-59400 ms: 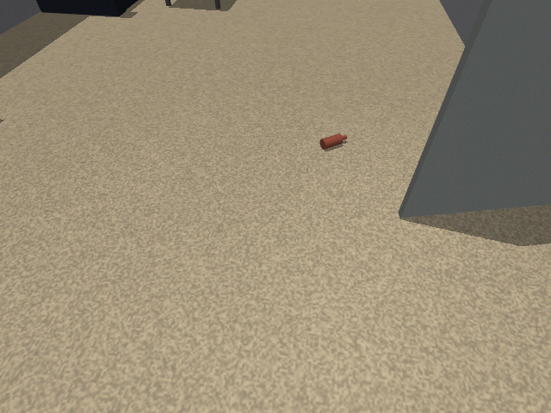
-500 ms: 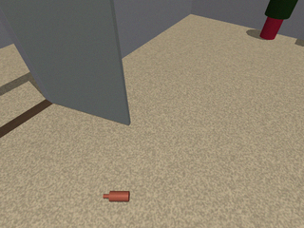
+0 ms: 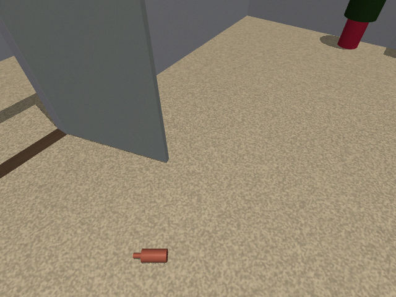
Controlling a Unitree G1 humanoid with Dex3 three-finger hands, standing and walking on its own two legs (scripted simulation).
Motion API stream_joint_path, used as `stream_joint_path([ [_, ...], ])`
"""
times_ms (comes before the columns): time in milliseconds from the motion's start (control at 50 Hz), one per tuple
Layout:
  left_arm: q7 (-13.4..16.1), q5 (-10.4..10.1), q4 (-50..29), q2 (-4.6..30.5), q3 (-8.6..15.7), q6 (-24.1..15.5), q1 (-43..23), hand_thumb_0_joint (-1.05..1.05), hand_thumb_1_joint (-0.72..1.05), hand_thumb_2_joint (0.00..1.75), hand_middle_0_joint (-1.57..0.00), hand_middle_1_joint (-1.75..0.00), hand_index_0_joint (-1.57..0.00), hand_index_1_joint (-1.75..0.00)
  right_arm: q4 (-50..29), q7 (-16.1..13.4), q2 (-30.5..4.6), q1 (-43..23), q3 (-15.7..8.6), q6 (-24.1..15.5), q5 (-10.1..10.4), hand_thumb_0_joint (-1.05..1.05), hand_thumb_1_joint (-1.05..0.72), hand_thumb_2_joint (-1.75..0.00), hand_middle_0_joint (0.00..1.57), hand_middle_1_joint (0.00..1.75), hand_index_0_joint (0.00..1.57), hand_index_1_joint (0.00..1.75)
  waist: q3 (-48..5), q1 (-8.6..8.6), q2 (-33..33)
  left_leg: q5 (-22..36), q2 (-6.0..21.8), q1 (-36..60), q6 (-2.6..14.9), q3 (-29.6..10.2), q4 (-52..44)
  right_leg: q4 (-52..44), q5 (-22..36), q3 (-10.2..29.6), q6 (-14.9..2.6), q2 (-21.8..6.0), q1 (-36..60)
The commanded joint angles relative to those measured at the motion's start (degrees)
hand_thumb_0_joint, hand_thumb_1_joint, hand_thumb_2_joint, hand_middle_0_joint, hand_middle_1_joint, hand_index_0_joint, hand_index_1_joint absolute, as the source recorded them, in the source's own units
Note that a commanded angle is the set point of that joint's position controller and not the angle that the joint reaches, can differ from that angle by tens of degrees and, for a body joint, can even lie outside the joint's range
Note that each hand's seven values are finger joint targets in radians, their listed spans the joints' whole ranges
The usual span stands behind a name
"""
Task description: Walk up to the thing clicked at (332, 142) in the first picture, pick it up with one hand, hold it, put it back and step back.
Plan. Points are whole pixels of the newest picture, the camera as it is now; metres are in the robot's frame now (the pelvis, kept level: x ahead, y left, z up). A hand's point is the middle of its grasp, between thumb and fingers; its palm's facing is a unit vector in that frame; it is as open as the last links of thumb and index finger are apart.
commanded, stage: stand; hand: left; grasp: from above
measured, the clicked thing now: (150, 255) +0.47 +0.26 -0.75
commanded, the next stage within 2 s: step back in 0.18 s
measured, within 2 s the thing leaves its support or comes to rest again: neither
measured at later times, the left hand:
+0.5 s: hand out of the picture +0.09 +0.31 -0.18, palm faces -0.04 -0.93 -0.38, open 7.4 cm
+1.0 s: hand out of the picture -0.03 +0.30 -0.17, palm faces -0.13 -0.91 -0.40, open 7.4 cm
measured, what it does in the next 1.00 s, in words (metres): walks backwards: right foot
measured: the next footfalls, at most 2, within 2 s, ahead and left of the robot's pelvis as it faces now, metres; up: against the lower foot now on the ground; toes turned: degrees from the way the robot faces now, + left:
right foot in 0.96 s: -0.13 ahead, -0.08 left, +0.00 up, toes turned -3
left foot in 1.28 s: -0.20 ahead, +0.16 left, +0.00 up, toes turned -4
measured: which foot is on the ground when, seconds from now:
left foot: down 0.00-0.98, up 1.00-1.00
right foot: down 0.00-0.50, up 0.52-0.94, down 0.96-1.00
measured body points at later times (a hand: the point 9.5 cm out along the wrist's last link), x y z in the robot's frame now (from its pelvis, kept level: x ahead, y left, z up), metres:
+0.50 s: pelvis -0.04 +0.04 -0.03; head +0.02 +0.06 +0.42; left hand +0.09 +0.35 -0.15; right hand +0.04 -0.29 -0.14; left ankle -0.05 +0.15 -0.75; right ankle -0.02 -0.11 -0.75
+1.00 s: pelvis -0.15 +0.04 -0.03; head -0.10 +0.03 +0.41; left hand -0.02 +0.34 -0.14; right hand -0.07 -0.28 -0.15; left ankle -0.05 +0.15 -0.74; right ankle -0.17 -0.08 -0.75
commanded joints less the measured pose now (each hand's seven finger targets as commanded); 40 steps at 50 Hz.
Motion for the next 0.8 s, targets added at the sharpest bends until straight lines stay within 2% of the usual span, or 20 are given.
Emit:
stream_joint_path([
  [0, 0.8, -0.1, -3.4, 12.1, 2.2, -1.1, -1.9, 0.0, 0.9, 0.9, -0.2, -0.3, -0.2, -0.3, -3.0, -0.7, -11.3, -1.3, -1.8, -1.4, -0.1, 0.0, -0.9, -0.9, 0.2, 0.3, 0.2, 0.3, -3.8, 0.11, -1.3, 10.5, 6.9, 0.8, 1.62, -5.2, -1.8, -2.4, 9.3, 5.5, -0.79, -7.2, -0.1],
  [140, 0.9, 0.0, -3.6, 12.3, 2.0, -1.3, -1.8, 0.0, 0.9, 0.9, -0.2, -0.3, -0.2, -0.3, -3.2, -0.6, -11.8, -1.4, -1.9, -1.3, -0.1, 0.0, -0.9, -0.9, 0.2, 0.3, 0.2, 0.3, -4.4, 0.03, -1.3, 11.5, 7.1, 0.9, 1.61, -5.1, -1.4, -2.4, 10.9, 5.5, -0.78, -7.4, 0.5],
  [160, 1.2, -0.7, -5.2, 16.9, 4.7, -0.8, -1.4, 0.0, 0.9, 0.9, -0.2, -0.3, -0.2, -0.3, -4.5, -0.4, -14.3, -4.1, -2.9, -0.2, -0.1, 0.0, -0.9, -0.9, 0.2, 0.3, 0.2, 0.3, 1.6, 0.25, -2.2, 17.8, 5.6, -3.8, 2.76, -5.0, 5.2, 1.7, 21.4, 6.6, -1.35, -6.8, -3.5],
  [220, 1.6, -1.0, -8.1, 17.3, 5.5, -0.4, -0.1, 0.0, 0.9, 0.9, -0.2, -0.3, -0.2, -0.3, -6.9, -0.3, -12.5, -2.1, -3.1, 0.7, 0.8, 0.0, -0.9, -0.9, 0.2, 0.3, 0.2, 0.3, -5.3, -0.09, -3.6, 15.6, 2.7, -4.4, 2.41, -2.2, 14.5, 4.4, 30.1, 8.5, -5.97, -10.2, -0.9],
  [260, 1.6, -0.5, -10.7, 18.2, 5.9, 0.0, -1.9, 0.0, 0.9, 0.9, -0.2, -0.3, -0.2, -0.3, -8.2, -0.1, -12.3, -1.5, -3.6, 1.6, 0.7, 0.0, -0.9, -0.9, 0.2, 0.3, 0.2, 0.3, -6.9, -0.07, -6.9, 3.7, -0.9, -7.0, 1.62, -0.2, 22.4, 4.1, 31.4, 13.1, -10.85, -15.4, -1.9],
  [280, 1.8, -0.2, -11.9, 18.2, 5.9, 0.2, -2.8, 0.0, 0.9, 0.9, -0.2, -0.3, -0.2, -0.3, -8.8, -0.1, -12.0, -1.1, -4.0, 2.1, 0.4, 0.0, -0.9, -0.9, 0.2, 0.3, 0.2, 0.3, -6.1, 0.03, -9.4, -11.3, -2.7, -9.8, 1.94, -1.0, 28.5, 3.8, 32.5, 15.1, -13.41, -18.4, -3.3],
  [300, 2.0, 0.6, -13.5, 18.4, 5.9, 0.2, -3.1, 0.0, 0.9, 0.9, -0.2, -0.3, -0.2, -0.3, -9.7, -0.1, -12.3, 0.4, -4.3, 2.6, 0.1, 0.0, -0.9, -0.9, 0.2, 0.3, 0.2, 0.3, -5.8, 0.05, -10.5, -20.6, -2.9, -11.4, 2.43, -2.0, 34.6, 4.4, 32.7, 16.7, -15.83, -21.0, -4.9],
  [320, 2.0, 0.8, -14.7, 18.6, 6.1, 0.3, -4.3, 0.0, 0.9, 0.9, -0.2, -0.3, -0.2, -0.3, -10.1, 0.1, -12.4, 1.8, -4.4, 2.9, 0.2, 0.0, -0.9, -0.9, 0.2, 0.3, 0.2, 0.3, -5.2, -0.73, -10.6, -22.4, -1.9, -10.9, 2.95, -3.7, 36.8, 5.6, 32.1, 15.9, -16.26, -21.3, -7.9],
  [360, 2.0, 1.2, -16.2, 17.4, 5.6, 0.5, -5.3, 0.0, 0.9, 0.9, -0.2, -0.3, -0.2, -0.3, -11.0, 0.3, -12.5, 2.7, -4.7, 2.7, 0.7, 0.0, -0.9, -0.9, 0.2, 0.3, 0.2, 0.3, -5.3, -1.08, -10.4, -19.7, -1.6, -12.7, 2.83, -3.0, 34.2, 8.6, 33.0, 13.4, -14.28, -18.4, -6.6],
  [400, 1.9, 1.1, -17.8, 17.1, 5.3, 1.1, -5.9, 0.0, 0.9, 0.9, -0.2, -0.3, -0.2, -0.3, -11.4, 0.2, -12.4, 4.7, -4.9, 2.1, 0.4, 0.0, -0.9, -0.9, 0.2, 0.3, 0.2, 0.3, -6.5, -1.49, -9.7, -13.1, -0.5, -11.2, 2.43, -0.8, 22.1, 12.7, 29.0, 10.9, -10.36, -15.0, -3.7],
  [420, 1.7, 0.7, -18.2, 16.9, 5.1, 1.7, -5.6, 0.0, 0.9, 0.9, -0.2, -0.3, -0.2, -0.3, -11.2, 0.2, -12.1, 5.2, -5.1, 1.6, -0.2, 0.0, -0.9, -0.9, 0.2, 0.3, 0.2, 0.3, -6.6, -1.91, -7.7, -5.1, -0.9, -8.7, 2.16, 1.0, 12.4, 16.3, 26.5, 8.8, -8.05, -12.3, -3.8],
  [440, 1.4, 0.1, -18.8, 16.4, 5.1, 2.2, -5.0, 0.0, 0.9, 0.9, -0.2, -0.3, -0.2, -0.3, -11.5, 0.1, -12.8, 5.4, -5.5, 1.3, -0.9, 0.0, -0.9, -0.9, 0.2, 0.3, 0.2, 0.3, -5.6, -1.81, -3.5, 11.4, 0.6, -5.6, 2.27, -0.7, 7.0, 20.1, 20.0, 6.3, -5.26, -8.4, -6.7],
  [460, 1.3, -0.5, -19.7, 13.7, 4.6, 2.8, -3.5, 0.0, 0.9, 0.9, -0.2, -0.3, -0.2, -0.3, -12.5, -0.1, -16.0, 4.7, -6.5, 1.1, -1.9, 0.0, -0.9, -0.9, 0.2, 0.3, 0.2, 0.3, -5.1, -0.79, 4.2, 24.2, 8.8, -2.3, 5.11, -11.7, 4.1, 27.6, 7.2, 4.2, -2.44, -1.2, -12.9],
  [480, 1.7, -0.4, -19.8, 11.9, 4.3, 3.2, -2.3, 0.0, 0.9, 0.9, -0.2, -0.3, -0.2, -0.3, -13.3, -0.1, -19.3, 4.5, -7.1, 0.7, -2.1, 0.0, -0.9, -0.9, 0.2, 0.3, 0.2, 0.3, -4.6, -0.24, 9.5, 37.5, 16.1, 1.8, 9.31, -20.4, 4.2, 35.3, -23.0, 5.6, -1.22, 6.1, -22.0],
  [500, 2.4, 0.0, -19.7, 13.2, 4.7, 3.5, -1.6, 0.0, 0.9, 0.9, -0.2, -0.3, -0.2, -0.3, -14.1, -0.1, -22.2, 5.4, -7.7, 0.7, -1.2, 0.0, -0.9, -0.9, 0.2, 0.3, 0.2, 0.3, -7.5, -2.45, 10.2, 40.0, 21.5, 0.3, 14.77, -24.3, 5.1, 43.7, -29.1, 11.0, -1.07, 7.3, -21.1],
  [520, 2.7, 0.5, -19.2, 13.8, 4.9, 3.6, -3.3, 0.0, 0.9, 0.9, -0.2, -0.3, -0.2, -0.3, -14.3, -0.5, -20.8, 4.1, -7.7, 0.7, -1.2, 0.0, -0.9, -0.9, 0.2, 0.3, 0.2, 0.3, -7.4, -2.57, 7.1, 36.8, 21.1, -0.3, 14.89, -23.7, 4.7, 48.1, -27.6, 13.7, -1.32, 6.8, -21.9],
  [580, 2.2, -0.4, -17.9, 14.5, 5.0, 3.6, 2.1, 0.0, 0.9, 0.9, -0.2, -0.3, -0.2, -0.3, -16.8, -1.6, -16.5, -2.2, -6.3, 0.4, -1.0, 0.0, -0.9, -0.9, 0.2, 0.3, 0.2, 0.3, -5.8, 1.95, 6.9, 32.3, 14.3, 1.3, 12.54, -11.9, 8.3, 53.4, -18.2, 13.1, -0.61, 5.8, -25.3],
  [620, 1.8, 0.2, -18.3, 14.6, 5.6, 3.4, 2.8, 0.0, 0.9, 0.9, -0.2, -0.3, -0.2, -0.3, -17.2, -1.8, -14.9, 0.5, -6.2, 0.4, -0.6, 0.0, -0.9, -0.9, 0.2, 0.3, 0.2, 0.3, -6.5, 0.65, 5.8, 32.9, 13.1, 3.6, 11.78, -11.1, 9.1, 52.8, -16.5, 11.6, 0.54, 5.7, -24.4],
  [680, 1.6, 0.5, -20.5, 14.3, 5.9, 3.1, 0.5, 0.0, 0.9, 0.9, -0.2, -0.3, -0.2, -0.3, -17.7, -2.0, -15.3, 3.7, -6.6, 0.4, -0.4, 0.0, -0.9, -0.9, 0.2, 0.3, 0.2, 0.3, -5.6, -1.7, 4.6, 32.6, 14.8, 6.3, 14.0, -11.9, 9.8, 47.1, -18.1, 10.6, 1.87, 5.1, -25.5],
  [780, 1.1, 0.5, -21.2, 13.8, 6.4, 3.1, 2.3, 0.0, 0.9, 0.9, -0.2, -0.3, -0.2, -0.3, -19.6, -1.8, -17.1, 4.4, -7.1, 0.5, -0.8, 0.0, -0.9, -0.9, 0.2, 0.3, 0.2, 0.3, -7.1, -2.37, 6.6, 27.8, 17.5, 5.2, 16.04, -13.3, 9.7, 37.9, -18.9, 7.9, 1.7, 2.8, -21.9],
])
